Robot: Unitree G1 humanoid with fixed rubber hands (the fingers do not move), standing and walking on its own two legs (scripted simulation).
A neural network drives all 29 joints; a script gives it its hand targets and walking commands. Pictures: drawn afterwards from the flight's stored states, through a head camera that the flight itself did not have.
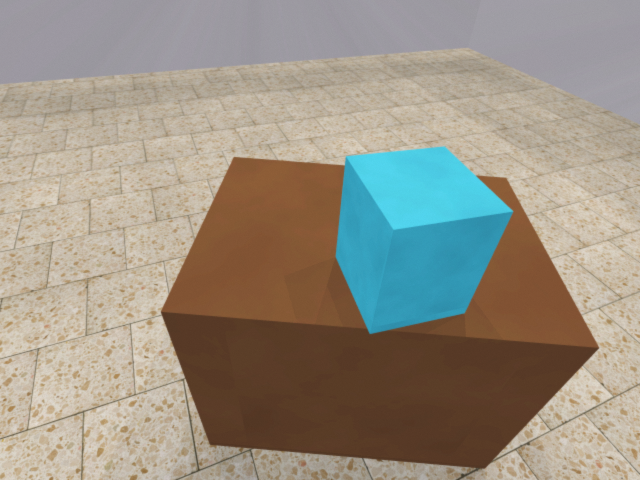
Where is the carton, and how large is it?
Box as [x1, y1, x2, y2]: [336, 146, 512, 333]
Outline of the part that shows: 444,146 346,156 336,258 370,333 463,313 512,213 512,211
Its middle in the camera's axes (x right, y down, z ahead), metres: +0.16 -0.01 +0.72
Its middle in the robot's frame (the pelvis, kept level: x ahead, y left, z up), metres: +0.56 -0.15 +0.01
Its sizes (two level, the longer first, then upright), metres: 0.210 0.200 0.250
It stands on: a pedestal, 0.64 m high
